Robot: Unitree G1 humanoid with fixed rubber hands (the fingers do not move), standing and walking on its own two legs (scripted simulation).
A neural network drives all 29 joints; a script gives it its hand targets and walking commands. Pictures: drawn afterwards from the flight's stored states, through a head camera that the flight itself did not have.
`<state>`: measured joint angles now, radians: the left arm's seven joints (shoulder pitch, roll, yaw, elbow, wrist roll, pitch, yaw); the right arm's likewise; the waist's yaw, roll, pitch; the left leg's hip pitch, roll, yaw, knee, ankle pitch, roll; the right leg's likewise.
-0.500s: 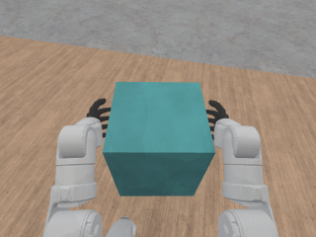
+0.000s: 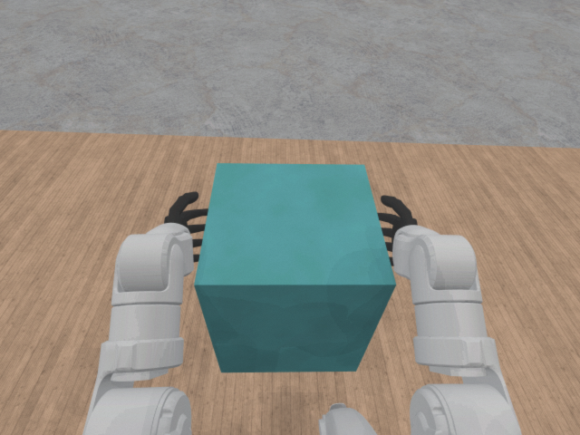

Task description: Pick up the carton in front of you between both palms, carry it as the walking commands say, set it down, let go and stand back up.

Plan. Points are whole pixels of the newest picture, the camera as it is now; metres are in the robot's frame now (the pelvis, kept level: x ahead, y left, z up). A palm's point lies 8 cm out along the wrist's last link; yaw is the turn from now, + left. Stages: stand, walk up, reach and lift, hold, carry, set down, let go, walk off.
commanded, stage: carry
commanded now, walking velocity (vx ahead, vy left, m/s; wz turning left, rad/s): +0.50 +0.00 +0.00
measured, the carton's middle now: (290, 272) +0.36 -0.03 +0.01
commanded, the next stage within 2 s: none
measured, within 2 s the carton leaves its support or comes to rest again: neither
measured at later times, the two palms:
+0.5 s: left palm (176, 131) +0.63 +0.16 +0.06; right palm (331, 118) +0.68 -0.14 +0.05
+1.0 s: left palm (195, 79) +0.92 +0.16 -0.01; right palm (315, 81) +0.91 -0.14 -0.01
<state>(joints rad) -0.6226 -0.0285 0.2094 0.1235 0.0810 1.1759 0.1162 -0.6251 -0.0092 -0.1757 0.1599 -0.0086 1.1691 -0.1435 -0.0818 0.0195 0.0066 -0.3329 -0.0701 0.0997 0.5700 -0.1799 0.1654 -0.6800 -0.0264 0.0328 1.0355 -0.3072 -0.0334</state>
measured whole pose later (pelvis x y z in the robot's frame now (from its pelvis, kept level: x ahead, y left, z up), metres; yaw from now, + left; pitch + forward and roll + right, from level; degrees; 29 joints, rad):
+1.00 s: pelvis +0.55 +0.02 -0.09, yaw +1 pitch +5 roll -2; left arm -0.65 -0.02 0.21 0.09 0.06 1.16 0.13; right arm -0.63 0.01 -0.21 0.08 -0.03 1.16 -0.15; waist -0.05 0.01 0.08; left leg -0.41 -0.05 0.11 0.55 -0.08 0.16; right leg -0.56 0.01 0.03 0.82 -0.35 -0.01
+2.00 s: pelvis +0.59 -0.02 -0.09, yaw +3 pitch +1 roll +1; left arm -0.68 0.00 0.22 0.30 0.08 1.22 0.12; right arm -0.68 -0.01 -0.19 0.32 -0.05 1.22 -0.13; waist -0.02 -0.01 -0.15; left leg -0.32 -0.03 0.10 0.59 -0.15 0.09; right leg -0.34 0.01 -0.08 0.51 -0.05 -0.05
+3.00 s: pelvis +0.59 -0.02 -0.09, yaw +4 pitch +2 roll +1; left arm -0.69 0.01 0.21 0.28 0.07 1.22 0.12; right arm -0.70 -0.01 -0.19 0.30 -0.06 1.23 -0.13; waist 0.00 -0.01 -0.11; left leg -0.35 -0.03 0.10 0.62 -0.16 0.09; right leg -0.37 0.01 -0.09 0.53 -0.05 -0.05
